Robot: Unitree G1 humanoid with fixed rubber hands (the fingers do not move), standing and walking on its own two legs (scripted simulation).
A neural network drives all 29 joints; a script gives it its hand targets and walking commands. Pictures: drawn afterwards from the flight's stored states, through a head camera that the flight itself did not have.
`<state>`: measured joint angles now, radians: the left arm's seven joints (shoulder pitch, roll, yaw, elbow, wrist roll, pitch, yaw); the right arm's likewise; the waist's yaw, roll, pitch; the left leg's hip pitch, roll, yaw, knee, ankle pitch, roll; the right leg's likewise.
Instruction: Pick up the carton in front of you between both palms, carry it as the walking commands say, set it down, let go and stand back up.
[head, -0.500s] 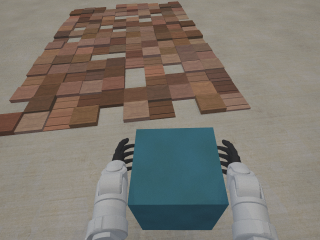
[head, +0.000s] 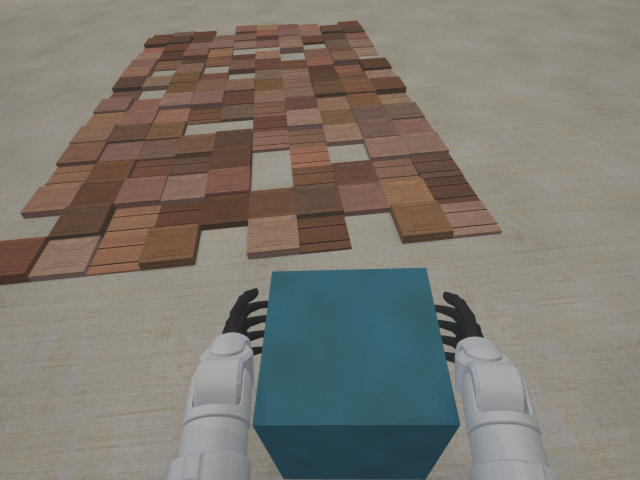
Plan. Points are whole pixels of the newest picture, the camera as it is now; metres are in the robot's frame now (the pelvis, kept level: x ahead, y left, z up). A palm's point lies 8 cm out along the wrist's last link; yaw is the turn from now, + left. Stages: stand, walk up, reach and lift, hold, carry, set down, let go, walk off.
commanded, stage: reach and lift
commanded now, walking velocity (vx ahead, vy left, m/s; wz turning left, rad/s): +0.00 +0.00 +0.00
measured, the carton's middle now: (351, 379) +0.28 +0.00 -0.04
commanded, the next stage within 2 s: hold in 0.10 s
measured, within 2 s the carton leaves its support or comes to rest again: neither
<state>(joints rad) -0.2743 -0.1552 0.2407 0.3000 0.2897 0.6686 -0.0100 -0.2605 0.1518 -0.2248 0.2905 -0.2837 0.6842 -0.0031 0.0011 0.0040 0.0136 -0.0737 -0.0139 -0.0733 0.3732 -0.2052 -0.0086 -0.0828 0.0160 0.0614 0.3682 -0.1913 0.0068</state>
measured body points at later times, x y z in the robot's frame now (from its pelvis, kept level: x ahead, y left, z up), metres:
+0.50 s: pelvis -0.02 +0.00 +0.00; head -0.06 +0.00 +0.45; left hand +0.29 +0.15 +0.04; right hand +0.28 -0.15 +0.04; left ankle +0.01 +0.13 -0.75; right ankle +0.01 -0.12 -0.75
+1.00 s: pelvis +0.00 +0.00 +0.00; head -0.05 +0.00 +0.45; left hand +0.30 +0.15 +0.05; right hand +0.30 -0.15 +0.04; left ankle +0.00 +0.13 -0.74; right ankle +0.01 -0.13 -0.74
